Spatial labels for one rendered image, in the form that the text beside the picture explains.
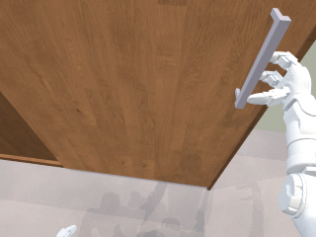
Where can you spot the handle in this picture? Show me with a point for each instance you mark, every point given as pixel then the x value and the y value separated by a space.
pixel 277 31

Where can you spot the robot left hand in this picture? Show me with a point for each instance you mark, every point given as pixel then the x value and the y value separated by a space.
pixel 68 232

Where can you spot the robot right forearm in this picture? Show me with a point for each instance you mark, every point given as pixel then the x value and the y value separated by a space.
pixel 300 119

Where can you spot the wardrobe door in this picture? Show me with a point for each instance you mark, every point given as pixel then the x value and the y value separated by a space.
pixel 140 88
pixel 16 136

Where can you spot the right robot upper arm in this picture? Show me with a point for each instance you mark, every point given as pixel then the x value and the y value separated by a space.
pixel 297 198

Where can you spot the robot right hand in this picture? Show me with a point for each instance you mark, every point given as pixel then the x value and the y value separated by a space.
pixel 297 80

